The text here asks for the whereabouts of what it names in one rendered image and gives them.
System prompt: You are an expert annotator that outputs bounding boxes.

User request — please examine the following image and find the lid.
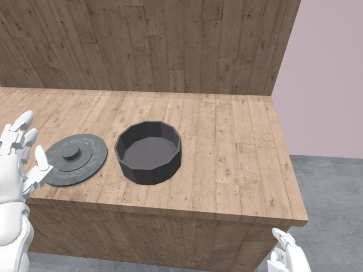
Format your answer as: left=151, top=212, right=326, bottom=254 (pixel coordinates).
left=45, top=134, right=108, bottom=187

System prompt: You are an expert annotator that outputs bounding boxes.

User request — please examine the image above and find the table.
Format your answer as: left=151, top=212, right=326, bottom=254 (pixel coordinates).
left=0, top=0, right=309, bottom=272

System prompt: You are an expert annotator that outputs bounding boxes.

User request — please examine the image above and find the right robot hand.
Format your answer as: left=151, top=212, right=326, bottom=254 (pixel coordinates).
left=267, top=228, right=311, bottom=272

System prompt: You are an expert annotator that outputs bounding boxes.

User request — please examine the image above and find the pot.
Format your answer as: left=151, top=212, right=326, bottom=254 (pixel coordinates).
left=114, top=121, right=182, bottom=185

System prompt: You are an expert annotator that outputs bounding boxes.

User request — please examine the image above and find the knob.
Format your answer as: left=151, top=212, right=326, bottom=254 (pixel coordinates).
left=61, top=144, right=81, bottom=161

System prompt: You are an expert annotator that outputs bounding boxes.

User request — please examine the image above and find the left robot hand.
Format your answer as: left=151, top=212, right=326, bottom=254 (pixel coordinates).
left=0, top=110, right=54, bottom=204

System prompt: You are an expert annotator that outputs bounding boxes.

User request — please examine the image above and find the robot left forearm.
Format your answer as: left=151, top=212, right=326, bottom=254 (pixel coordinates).
left=0, top=202, right=34, bottom=272

